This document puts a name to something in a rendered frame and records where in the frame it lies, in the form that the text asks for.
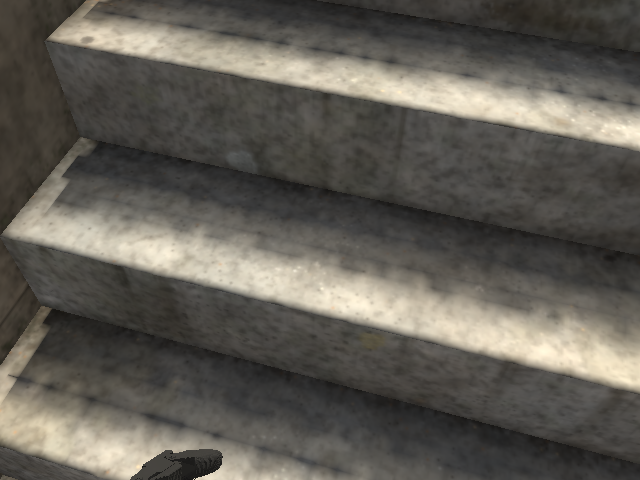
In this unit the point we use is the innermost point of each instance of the left robot hand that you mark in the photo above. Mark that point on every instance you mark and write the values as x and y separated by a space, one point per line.
185 465

